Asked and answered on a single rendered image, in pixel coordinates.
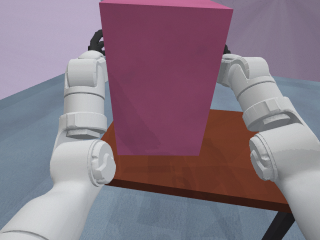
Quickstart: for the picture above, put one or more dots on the left robot forearm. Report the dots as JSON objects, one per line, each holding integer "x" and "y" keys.
{"x": 84, "y": 95}

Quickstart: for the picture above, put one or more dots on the robot left hand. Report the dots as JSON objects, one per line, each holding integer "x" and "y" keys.
{"x": 96, "y": 44}

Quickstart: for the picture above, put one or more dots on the table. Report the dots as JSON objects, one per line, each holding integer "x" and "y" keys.
{"x": 222, "y": 172}

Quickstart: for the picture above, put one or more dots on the right robot upper arm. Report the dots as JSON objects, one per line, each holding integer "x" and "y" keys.
{"x": 289, "y": 156}

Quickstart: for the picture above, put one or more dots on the robot right hand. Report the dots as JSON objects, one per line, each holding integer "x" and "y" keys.
{"x": 226, "y": 51}

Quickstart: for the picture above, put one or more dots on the carton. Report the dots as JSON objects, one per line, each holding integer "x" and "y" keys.
{"x": 163, "y": 59}

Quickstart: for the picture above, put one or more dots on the right robot forearm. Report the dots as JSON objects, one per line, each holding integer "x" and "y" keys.
{"x": 263, "y": 105}

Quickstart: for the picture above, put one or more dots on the left robot upper arm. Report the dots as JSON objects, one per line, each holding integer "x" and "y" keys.
{"x": 79, "y": 170}

